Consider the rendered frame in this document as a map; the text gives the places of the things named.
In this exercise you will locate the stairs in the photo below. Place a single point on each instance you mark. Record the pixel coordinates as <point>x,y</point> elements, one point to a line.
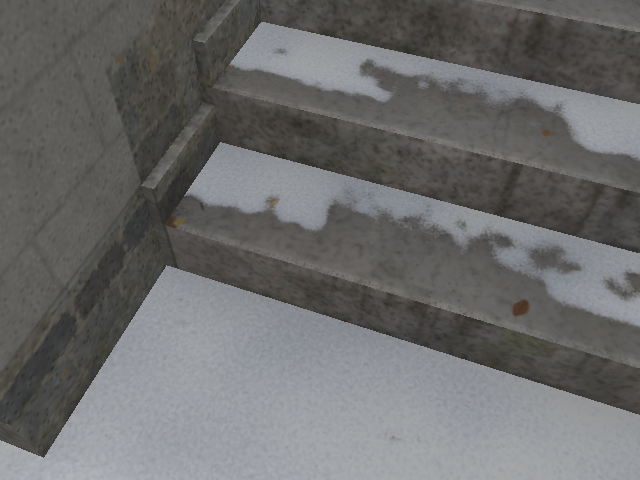
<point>463,175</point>

